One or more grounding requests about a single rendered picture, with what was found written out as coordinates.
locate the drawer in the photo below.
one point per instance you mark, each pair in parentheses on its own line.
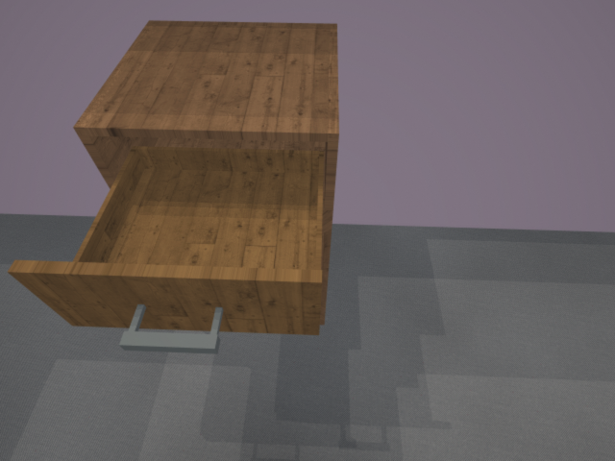
(186,230)

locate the cabinet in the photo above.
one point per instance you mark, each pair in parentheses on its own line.
(230,85)

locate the handle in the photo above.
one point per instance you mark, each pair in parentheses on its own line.
(134,340)

